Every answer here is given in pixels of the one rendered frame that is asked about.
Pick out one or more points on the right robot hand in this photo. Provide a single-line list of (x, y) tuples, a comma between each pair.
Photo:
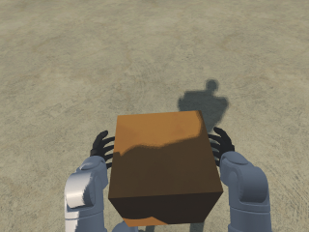
[(225, 144)]

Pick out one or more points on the carton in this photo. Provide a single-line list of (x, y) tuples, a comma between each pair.
[(163, 169)]

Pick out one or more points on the robot left thigh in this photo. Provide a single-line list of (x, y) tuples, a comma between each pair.
[(122, 227)]

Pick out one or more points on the left robot hand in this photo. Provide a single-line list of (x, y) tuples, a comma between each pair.
[(98, 150)]

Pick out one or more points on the robot left forearm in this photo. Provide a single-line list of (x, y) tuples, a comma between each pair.
[(83, 196)]

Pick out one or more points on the robot right forearm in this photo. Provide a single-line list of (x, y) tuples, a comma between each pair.
[(248, 194)]

